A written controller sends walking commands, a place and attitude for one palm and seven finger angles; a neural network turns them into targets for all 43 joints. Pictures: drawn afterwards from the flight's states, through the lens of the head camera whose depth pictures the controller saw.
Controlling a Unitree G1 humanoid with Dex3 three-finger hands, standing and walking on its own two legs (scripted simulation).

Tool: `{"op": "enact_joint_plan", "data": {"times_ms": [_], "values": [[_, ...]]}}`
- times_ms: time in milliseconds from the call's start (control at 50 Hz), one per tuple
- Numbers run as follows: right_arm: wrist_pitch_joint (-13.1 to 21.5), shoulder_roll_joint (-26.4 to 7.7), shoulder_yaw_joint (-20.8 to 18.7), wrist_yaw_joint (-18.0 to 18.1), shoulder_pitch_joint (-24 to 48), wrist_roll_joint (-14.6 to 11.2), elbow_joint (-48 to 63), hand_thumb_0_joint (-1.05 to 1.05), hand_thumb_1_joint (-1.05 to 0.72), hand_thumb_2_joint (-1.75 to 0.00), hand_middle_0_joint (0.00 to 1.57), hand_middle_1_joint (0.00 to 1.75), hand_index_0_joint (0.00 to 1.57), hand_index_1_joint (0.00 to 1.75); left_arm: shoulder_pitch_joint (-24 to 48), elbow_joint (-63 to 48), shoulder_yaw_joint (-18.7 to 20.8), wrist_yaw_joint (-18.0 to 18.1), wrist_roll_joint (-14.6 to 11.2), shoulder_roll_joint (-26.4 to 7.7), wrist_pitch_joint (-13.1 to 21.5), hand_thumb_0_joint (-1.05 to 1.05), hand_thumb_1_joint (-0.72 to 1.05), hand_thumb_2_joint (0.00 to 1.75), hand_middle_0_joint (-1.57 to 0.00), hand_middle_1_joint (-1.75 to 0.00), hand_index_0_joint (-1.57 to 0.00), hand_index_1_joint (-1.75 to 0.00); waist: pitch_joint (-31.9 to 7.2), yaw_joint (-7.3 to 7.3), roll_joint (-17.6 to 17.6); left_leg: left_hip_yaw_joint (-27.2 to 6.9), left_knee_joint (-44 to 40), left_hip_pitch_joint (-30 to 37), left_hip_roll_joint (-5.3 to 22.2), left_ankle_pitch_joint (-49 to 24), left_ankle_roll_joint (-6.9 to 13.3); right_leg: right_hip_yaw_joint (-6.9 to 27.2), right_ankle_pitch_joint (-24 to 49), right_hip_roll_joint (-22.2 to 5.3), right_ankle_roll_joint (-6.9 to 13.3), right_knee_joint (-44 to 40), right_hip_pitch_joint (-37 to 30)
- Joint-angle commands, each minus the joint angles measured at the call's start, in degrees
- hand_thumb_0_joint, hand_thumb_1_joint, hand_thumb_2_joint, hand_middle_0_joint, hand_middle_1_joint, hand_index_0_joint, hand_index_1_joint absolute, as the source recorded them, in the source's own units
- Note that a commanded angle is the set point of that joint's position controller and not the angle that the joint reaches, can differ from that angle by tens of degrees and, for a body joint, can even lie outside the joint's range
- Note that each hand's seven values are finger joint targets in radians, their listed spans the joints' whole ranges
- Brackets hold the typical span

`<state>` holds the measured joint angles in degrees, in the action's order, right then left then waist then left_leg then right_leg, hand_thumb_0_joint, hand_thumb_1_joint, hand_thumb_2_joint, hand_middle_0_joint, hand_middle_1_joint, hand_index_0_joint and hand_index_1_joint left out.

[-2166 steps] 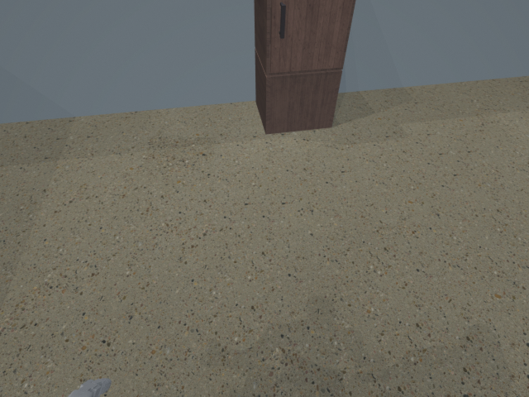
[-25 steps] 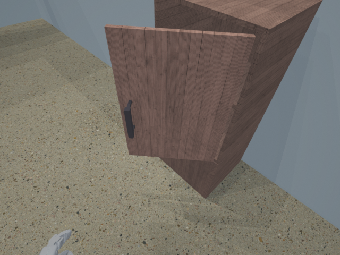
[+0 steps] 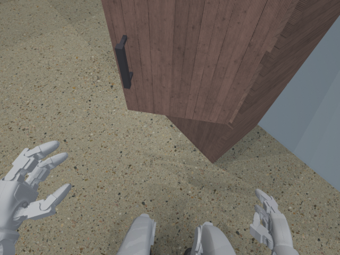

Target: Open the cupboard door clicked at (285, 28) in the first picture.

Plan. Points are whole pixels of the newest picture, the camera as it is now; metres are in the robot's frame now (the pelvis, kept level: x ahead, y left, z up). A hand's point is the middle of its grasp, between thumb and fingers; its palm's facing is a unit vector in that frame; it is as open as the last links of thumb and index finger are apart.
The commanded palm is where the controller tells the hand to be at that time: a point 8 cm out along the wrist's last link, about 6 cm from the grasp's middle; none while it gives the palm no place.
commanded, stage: raise the hand with hooked fingers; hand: left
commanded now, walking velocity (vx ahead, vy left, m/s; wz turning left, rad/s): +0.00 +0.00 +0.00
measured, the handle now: (125, 63) +0.58 +0.20 +0.05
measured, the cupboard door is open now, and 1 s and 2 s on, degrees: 41 41 41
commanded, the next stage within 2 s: move the hooked fingers beside the handle in 1.52 s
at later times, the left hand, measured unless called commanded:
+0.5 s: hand (45, 187) +0.23 +0.28 +0.04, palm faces -0.07 -1.00 -0.05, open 12.5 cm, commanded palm +0.21 +0.33 +0.05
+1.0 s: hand (36, 160) +0.27 +0.31 +0.05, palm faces -0.05 -1.00 -0.06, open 13.9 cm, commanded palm +0.26 +0.36 +0.06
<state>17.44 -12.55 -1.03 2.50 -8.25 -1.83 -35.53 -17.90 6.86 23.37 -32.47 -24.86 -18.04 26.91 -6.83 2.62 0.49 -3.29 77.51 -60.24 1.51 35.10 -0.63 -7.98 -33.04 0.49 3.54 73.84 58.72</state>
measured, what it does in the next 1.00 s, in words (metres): stands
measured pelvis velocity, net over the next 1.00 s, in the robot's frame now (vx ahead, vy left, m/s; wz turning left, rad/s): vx -0.01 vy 0.04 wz -0.02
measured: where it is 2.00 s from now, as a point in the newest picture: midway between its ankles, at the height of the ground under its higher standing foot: outside the picture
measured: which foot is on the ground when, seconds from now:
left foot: down 0.00-1.00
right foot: down 0.00-1.00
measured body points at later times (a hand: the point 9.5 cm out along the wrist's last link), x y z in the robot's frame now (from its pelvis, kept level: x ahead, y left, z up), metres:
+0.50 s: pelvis -0.02 +0.03 +0.00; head +0.08 +0.06 +0.44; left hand +0.22 +0.33 +0.05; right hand +0.17 -0.23 -0.06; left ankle +0.02 +0.12 -0.61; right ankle +0.03 -0.09 -0.61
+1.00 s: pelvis -0.01 +0.04 +0.01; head +0.09 +0.07 +0.45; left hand +0.27 +0.37 +0.06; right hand +0.16 -0.21 -0.07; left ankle +0.02 +0.12 -0.61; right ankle +0.03 -0.09 -0.61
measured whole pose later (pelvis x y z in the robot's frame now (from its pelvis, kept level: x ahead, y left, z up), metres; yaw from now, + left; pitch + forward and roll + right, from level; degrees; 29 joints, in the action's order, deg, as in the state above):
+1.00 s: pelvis -0.01 +0.04 +0.01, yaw -1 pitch +20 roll -4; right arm 13.0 -15.9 1.8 3.0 -13.8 -2.2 -30.5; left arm -2.9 17.3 24.7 -31.5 -22.0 -24.7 19.8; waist -9.2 -0.3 0.6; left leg -0.5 74.8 -63.0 -0.2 32.3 3.1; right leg -5.2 -29.2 -1.0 -0.2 70.0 61.2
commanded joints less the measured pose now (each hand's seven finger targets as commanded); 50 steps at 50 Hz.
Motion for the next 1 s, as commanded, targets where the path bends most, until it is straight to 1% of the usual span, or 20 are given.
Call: {"op": "enact_joint_plan", "data": {"times_ms": [0, 60, 100, 140, 160, 180, 220, 320, 360, 380, 420, 460, 540, 620, 660, 720, 780, 880, 900, 980], "values": [[2.1, -9.5, -4.6, 1.1, -0.7, -0.8, 8.4, 0.00, -0.90, -0.90, 0.20, 0.30, 0.20, 0.30, -2.7, -5.3, 5.3, -1.0, 0.1, -11.3, -4.0, 0.00, 0.20, 0.60, -0.25, -0.75, -0.25, -0.75, -18.9, -1.69, 1.2, 0.4, -10.6, 8.0, -1.4, -26.0, 2.5, 9.2, 23.4, -0.4, -3.4, -13.3, -16.4], [2.0, -9.4, -4.5, 1.5, -0.4, -0.7, 9.2, 0.00, -0.90, -0.90, 0.20, 0.30, 0.20, 0.30, -0.8, -3.7, 7.5, -1.2, -1.1, -12.5, -4.2, 0.00, 0.13, 0.57, -0.25, -0.80, -0.25, -0.80, -18.6, -1.23, -2.5, 0.3, -9.7, 5.6, -1.5, -25.0, 2.3, 9.8, 23.0, -0.5, -3.5, -12.9, -17.1], [2.2, -9.2, -4.3, 1.4, -0.9, -0.5, 9.7, 0.00, -0.90, -0.90, 0.20, 0.30, 0.20, 0.30, -0.4, -5.2, 8.2, -0.7, -2.1, -12.3, -1.8, 0.00, 0.08, 0.55, -0.26, -0.82, -0.26, -0.82, -20.6, -0.76, -2.1, 0.5, -9.8, 5.7, -1.5, -24.5, 2.2, 9.7, 21.9, -0.7, -3.6, -12.4, -17.3], [2.5, -9.1, -4.1, 1.2, -1.1, -0.2, 9.9, 0.00, -0.90, -0.90, 0.20, 0.30, 0.20, 0.30, 0.8, -5.7, 7.7, 0.4, -2.4, -11.4, 0.5, 0.00, 0.04, 0.53, -0.26, -0.86, -0.26, -0.86, -19.8, -0.67, -1.9, 0.6, -10.2, 5.3, -1.6, -22.6, 2.1, 9.4, 17.8, -0.5, -3.4, -12.5, -15.8], [2.6, -9.3, -4.1, 1.2, -1.3, -0.2, 9.9, 0.00, -0.90, -0.90, 0.20, 0.30, 0.20, 0.30, 2.5, -5.5, 8.2, 0.7, -2.6, -12.3, 1.4, 0.00, 0.01, 0.52, -0.26, -0.87, -0.26, -0.87, -19.4, -0.56, -1.5, 0.8, -9.4, 4.8, -1.6, -22.2, 2.0, 9.9, 16.5, -0.2, -3.0, -12.2, -15.0], [2.4, -9.4, -3.9, 1.2, -1.8, -0.2, 10.0, 0.00, -0.90, -0.90, 0.20, 0.30, 0.20, 0.30, 3.2, -5.1, 7.5, 0.6, -2.5, -11.7, 2.1, 0.00, -0.01, 0.51, -0.27, -0.88, -0.27, -0.88, -19.4, -1.05, -1.9, 1.0, -9.7, 4.8, -1.5, -20.9, 2.1, 9.9, 14.4, -0.3, -3.1, -12.5, -14.3], [2.4, -10.0, -3.7, 1.2, -2.2, -0.4, 10.3, 0.00, -0.90, -0.90, 0.20, 0.30, 0.20, 0.30, 3.9, -4.6, 6.1, 0.6, -1.7, -11.5, 2.9, 0.00, -0.06, 0.49, -0.27, -0.92, -0.27, -0.92, -18.4, -1.32, 0.2, 1.1, -10.4, 5.0, -1.6, -18.6, 2.3, 9.4, 9.8, -0.1, -2.7, -12.8, -12.1], [1.6, -11.5, -3.3, 1.6, -3.3, -1.0, 11.7, 0.00, -0.90, -0.90, 0.20, 0.30, 0.20, 0.30, 7.1, -5.7, 4.3, -0.1, 0.5, -14.2, 0.6, 0.00, -0.17, 0.44, -0.28, -0.99, -0.28, -0.99, -16.8, -1.79, 4.6, 0.5, -13.7, 8.3, -1.6, -14.7, 2.6, 7.5, 5.6, 0.4, -2.0, -13.5, -8.4], [1.4, -11.8, -3.1, 1.9, -3.6, -0.8, 12.1, 0.00, -0.90, -0.90, 0.20, 0.30, 0.20, 0.30, 9.2, -7.3, 5.4, 0.5, 0.6, -16.2, -0.4, 0.00, -0.22, 0.42, -0.28, -1.02, -0.28, -1.02, -16.7, -1.77, 5.2, -0.2, -14.5, 9.2, -1.4, -14.5, 2.5, 6.5, 5.9, 0.8, -1.7, -13.0, -7.8], [1.2, -11.8, -2.9, 1.8, -3.6, -0.8, 12.2, 0.00, -0.90, -0.90, 0.20, 0.30, 0.20, 0.30, 9.6, -8.6, 6.0, 0.9, 0.7, -16.8, -0.4, 0.00, -0.24, 0.41, -0.28, -1.03, -0.28, -1.03, -18.2, -1.32, 6.3, -0.2, -15.1, 10.3, -1.5, -14.4, 2.4, 6.2, 6.1, 0.7, -1.7, -12.8, -8.1], [1.0, -11.5, -2.7, 1.8, -3.4, -0.6, 12.5, 0.00, -0.90, -0.90, 0.20, 0.30, 0.20, 0.30, 9.1, -9.3, 6.6, 2.3, 0.5, -16.5, -0.2, 0.00, -0.29, 0.39, -0.29, -1.07, -0.29, -1.07, -17.5, -1.02, 7.4, -0.7, -16.2, 11.1, -1.7, -14.0, 2.0, 5.2, 6.2, 0.8, -1.6, -12.4, -7.7], [0.8, -11.4, -2.6, 1.7, -3.5, -0.4, 12.6, 0.00, -0.90, -0.90, 0.20, 0.30, 0.20, 0.30, 8.8, -8.1, 8.2, 3.4, -0.1, -17.1, 0.0, 0.00, -0.34, 0.37, -0.29, -1.10, -0.29, -1.10, -17.0, -0.71, 6.4, -1.2, -16.3, 10.6, -1.7, -13.8, 1.7, 4.6, 5.9, 1.2, -1.4, -12.1, -7.3], [0.2, -12.1, -2.1, 1.3, -3.9, -0.6, 12.7, 0.00, -0.90, -0.90, 0.20, 0.30, 0.20, 0.30, 9.6, -5.1, 4.5, 3.8, 0.8, -13.9, -1.2, 0.00, -0.43, 0.33, -0.29, -1.15, -0.29, -1.15, -15.3, -2.08, 7.9, -2.1, -17.9, 11.2, -1.8, -9.9, 1.0, 3.5, 5.1, 0.9, -1.8, -11.6, -3.9], [-0.1, -13.2, -2.0, 1.4, -4.9, -0.8, 13.3, 0.00, -0.90, -0.90, 0.20, 0.30, 0.20, 0.30, 13.3, -2.4, 2.7, 2.1, 1.8, -14.3, -3.3, 0.00, -0.50, 0.30, -0.30, -1.20, -0.30, -1.20, -14.8, -3.22, 5.8, -3.1, -18.7, 11.0, -1.6, -8.0, 0.9, 3.4, 5.1, 1.0, -1.8, -11.6, -2.7], [-0.1, -13.4, -1.9, 1.7, -5.3, -0.7, 13.2, 0.00, -0.90, -0.90, 0.20, 0.30, 0.20, 0.30, 16.1, -1.7, 3.5, 1.4, 1.7, -15.7, -3.5, 0.00, -0.50, 0.30, -0.30, -1.20, -0.30, -1.20, -14.6, -3.25, 5.0, -3.2, -18.2, 10.5, -1.7, -8.8, 1.0, 3.5, 5.3, 1.2, -1.5, -11.5, -2.9], [-0.3, -13.4, -2.0, 1.9, -5.3, -0.7, 13.3, 0.00, -0.90, -0.90, 0.20, 0.30, 0.20, 0.30, 19.1, -3.5, 5.4, 1.4, 1.6, -17.7, -2.6, 0.00, -0.50, 0.30, -0.30, -1.20, -0.30, -1.20, -17.5, -2.63, 5.4, -3.4, -18.3, 12.7, -1.6, -10.5, 0.6, 3.5, 6.1, 1.1, -1.5, -11.0, -3.4], [-0.3, -13.2, -1.8, 1.8, -5.6, -0.3, 12.9, 0.00, -0.90, -0.90, 0.20, 0.30, 0.20, 0.30, 19.9, -4.8, 7.3, 1.7, 1.3, -19.4, -1.3, 0.00, -0.50, 0.30, -0.30, -1.20, -0.30, -1.20, -20.7, -1.54, 8.1, -3.6, -17.8, 15.8, -1.5, -16.3, -0.5, 3.2, 8.4, 1.2, -1.1, -10.0, -3.5], [-1.2, -13.4, -2.0, 1.4, -6.2, -0.4, 12.5, 0.00, -0.90, -0.90, 0.20, 0.30, 0.20, 0.30, 18.3, -1.2, 6.8, 1.3, 1.3, -18.5, -2.6, 0.00, -0.50, 0.30, -0.30, -1.20, -0.30, -1.20, -20.9, -1.70, 8.3, -3.3, -17.0, 17.1, -1.0, -22.8, -1.1, 2.9, 10.8, 1.1, -1.4, -10.0, -3.0], [-1.6, -13.6, -2.1, 1.4, -6.5, -0.5, 12.4, 0.00, -0.90, -0.90, 0.20, 0.30, 0.20, 0.30, 18.8, 0.4, 6.9, 1.0, 1.3, -18.6, -3.4, 0.00, -0.50, 0.30, -0.30, -1.20, -0.30, -1.20, -20.6, -2.15, 6.8, -3.4, -16.9, 16.3, -0.9, -22.4, -0.9, 2.8, 10.9, 1.0, -1.6, -10.2, -2.9], [-2.2, -13.8, -2.1, 1.6, -6.9, -0.8, 12.3, 0.00, -0.90, -0.90, 0.20, 0.30, 0.20, 0.30, 22.8, 2.0, 6.6, -0.2, 1.2, -19.1, -4.9, 0.00, -0.50, 0.30, -0.30, -1.20, -0.30, -1.20, -20.5, -2.54, 7.7, -2.8, -16.5, 15.9, -1.0, -22.4, -0.6, 3.1, 11.2, 1.1, -1.6, -10.8, -3.2]]}}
